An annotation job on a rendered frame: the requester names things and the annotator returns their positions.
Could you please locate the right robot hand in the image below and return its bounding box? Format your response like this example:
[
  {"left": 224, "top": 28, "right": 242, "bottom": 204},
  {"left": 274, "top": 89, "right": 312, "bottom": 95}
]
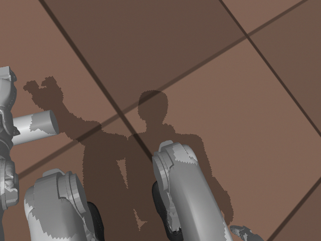
[{"left": 230, "top": 225, "right": 264, "bottom": 241}]

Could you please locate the left robot arm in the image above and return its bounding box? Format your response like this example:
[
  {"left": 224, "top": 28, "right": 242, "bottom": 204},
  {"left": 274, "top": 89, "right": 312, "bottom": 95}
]
[{"left": 0, "top": 107, "right": 19, "bottom": 241}]

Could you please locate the right robot foot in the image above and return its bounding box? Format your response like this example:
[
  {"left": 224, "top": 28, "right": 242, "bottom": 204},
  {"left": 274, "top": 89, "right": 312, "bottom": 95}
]
[{"left": 152, "top": 181, "right": 184, "bottom": 241}]

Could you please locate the bottle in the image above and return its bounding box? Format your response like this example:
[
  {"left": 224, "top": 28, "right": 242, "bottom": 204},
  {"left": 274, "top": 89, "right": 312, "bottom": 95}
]
[{"left": 12, "top": 110, "right": 59, "bottom": 146}]

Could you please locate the left robot foot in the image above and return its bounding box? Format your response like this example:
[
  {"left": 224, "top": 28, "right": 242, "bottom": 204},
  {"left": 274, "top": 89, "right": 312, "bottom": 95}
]
[{"left": 87, "top": 202, "right": 105, "bottom": 241}]

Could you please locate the left robot hand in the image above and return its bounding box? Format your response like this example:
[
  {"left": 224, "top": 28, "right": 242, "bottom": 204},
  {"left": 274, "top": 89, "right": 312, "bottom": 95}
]
[{"left": 0, "top": 66, "right": 20, "bottom": 136}]

